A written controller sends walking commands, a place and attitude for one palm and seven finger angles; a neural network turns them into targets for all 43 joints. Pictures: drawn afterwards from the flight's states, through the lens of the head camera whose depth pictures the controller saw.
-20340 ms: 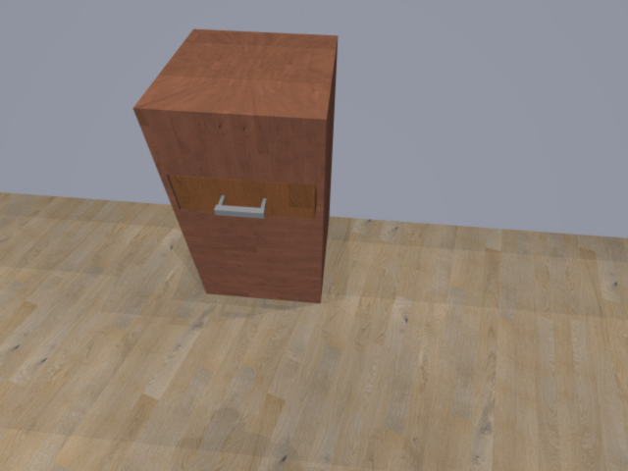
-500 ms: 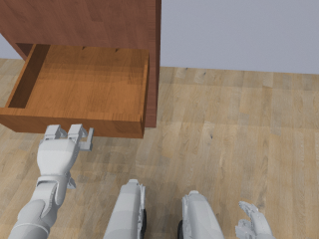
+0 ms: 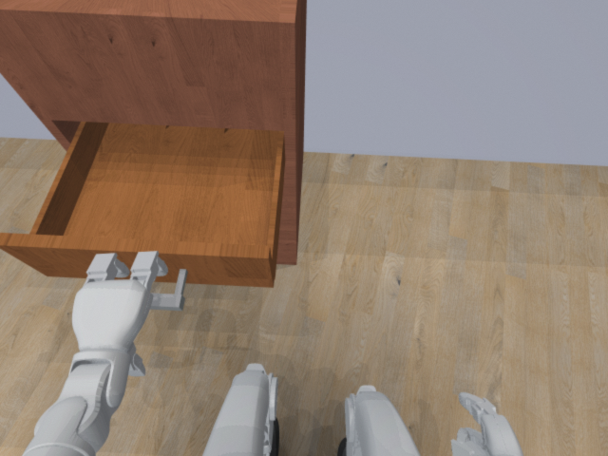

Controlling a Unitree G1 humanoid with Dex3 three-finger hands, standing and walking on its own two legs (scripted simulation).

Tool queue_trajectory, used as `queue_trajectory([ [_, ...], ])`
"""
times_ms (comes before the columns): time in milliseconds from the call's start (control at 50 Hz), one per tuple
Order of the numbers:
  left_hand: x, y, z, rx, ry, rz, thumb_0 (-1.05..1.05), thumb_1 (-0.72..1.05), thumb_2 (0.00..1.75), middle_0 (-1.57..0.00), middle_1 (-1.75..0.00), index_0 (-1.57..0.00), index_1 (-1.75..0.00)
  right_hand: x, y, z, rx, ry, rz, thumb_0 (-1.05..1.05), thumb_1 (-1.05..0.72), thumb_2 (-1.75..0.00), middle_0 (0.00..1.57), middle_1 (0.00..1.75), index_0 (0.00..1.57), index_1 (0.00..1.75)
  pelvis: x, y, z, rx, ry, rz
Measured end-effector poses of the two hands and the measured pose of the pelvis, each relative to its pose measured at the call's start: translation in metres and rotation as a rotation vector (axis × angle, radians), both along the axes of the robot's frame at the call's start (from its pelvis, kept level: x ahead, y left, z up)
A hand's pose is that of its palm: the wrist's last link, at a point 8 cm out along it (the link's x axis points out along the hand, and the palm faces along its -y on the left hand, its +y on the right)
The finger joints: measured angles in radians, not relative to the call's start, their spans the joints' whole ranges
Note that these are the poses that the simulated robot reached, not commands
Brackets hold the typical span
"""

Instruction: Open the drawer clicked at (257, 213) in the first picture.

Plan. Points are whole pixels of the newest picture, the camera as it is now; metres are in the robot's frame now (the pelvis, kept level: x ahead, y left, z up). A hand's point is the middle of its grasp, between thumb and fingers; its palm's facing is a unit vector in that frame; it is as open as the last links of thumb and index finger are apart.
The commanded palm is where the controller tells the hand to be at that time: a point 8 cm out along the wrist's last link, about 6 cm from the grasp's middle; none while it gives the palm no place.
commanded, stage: lift the hand off the handle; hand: left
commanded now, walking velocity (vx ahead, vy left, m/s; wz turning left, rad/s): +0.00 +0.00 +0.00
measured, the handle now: (141, 287) +0.34 +0.28 -0.09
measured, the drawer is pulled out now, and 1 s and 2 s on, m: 0.23 0.23 0.23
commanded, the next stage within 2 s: draw the hand back to the body in 1.64 s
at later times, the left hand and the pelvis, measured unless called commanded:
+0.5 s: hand (122, 306) +0.29 +0.27 -0.02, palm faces -0.04 -0.04 -1.00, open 13.8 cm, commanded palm +0.28 +0.25 +0.03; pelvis +0.01 +0.00 +0.03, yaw +1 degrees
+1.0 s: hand (107, 301) +0.29 +0.27 +0.01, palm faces -0.02 -0.06 -1.00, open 13.8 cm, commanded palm +0.28 +0.26 +0.06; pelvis +0.02 +0.01 +0.06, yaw +1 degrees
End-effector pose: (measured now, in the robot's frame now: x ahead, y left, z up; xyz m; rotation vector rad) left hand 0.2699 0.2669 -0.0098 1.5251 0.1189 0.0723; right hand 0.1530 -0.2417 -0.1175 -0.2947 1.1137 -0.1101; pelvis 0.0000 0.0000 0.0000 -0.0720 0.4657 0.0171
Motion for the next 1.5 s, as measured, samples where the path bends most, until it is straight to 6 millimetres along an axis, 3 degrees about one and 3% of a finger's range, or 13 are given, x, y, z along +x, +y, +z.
queue_trajectory([
  [300,-0.001,-0.005,0.024,0.005,0.003,0.010,0.00,-0.48,0.30,-0.32,-1.20,-0.32,-1.20,0.015,0.007,0.024,0.015,-0.045,0.012,0.01,-0.91,-0.90,0.20,0.30,0.20,0.29,0.004,-0.001,0.020,0.006,-0.041,0.009],
  [720,0.001,0.005,0.054,-0.003,0.004,0.020,0.00,-0.48,0.30,-0.32,-1.20,-0.32,-1.20,0.007,0.001,0.049,0.004,-0.037,-0.024,0.01,-0.91,-0.90,0.20,0.30,0.20,0.29,0.013,0.002,0.042,0.009,-0.083,0.010],
  [1180,0.001,0.003,0.089,-0.010,-0.005,0.025,-0.01,-0.48,0.30,-0.32,-1.20,-0.32,-1.20,0.022,0.017,0.080,0.033,-0.099,-0.008,0.01,-0.91,-0.90,0.20,0.30,0.20,0.29,0.018,0.009,0.066,0.013,-0.145,0.020],
  [1500,0.006,0.004,0.111,-0.020,0.002,0.020,0.00,-0.48,0.30,-0.32,-1.20,-0.32,-1.20,0.019,0.012,0.095,0.035,-0.093,-0.025,0.01,-0.91,-0.90,0.20,0.30,0.20,0.29,0.026,0.009,0.081,0.021,-0.178,0.018],
])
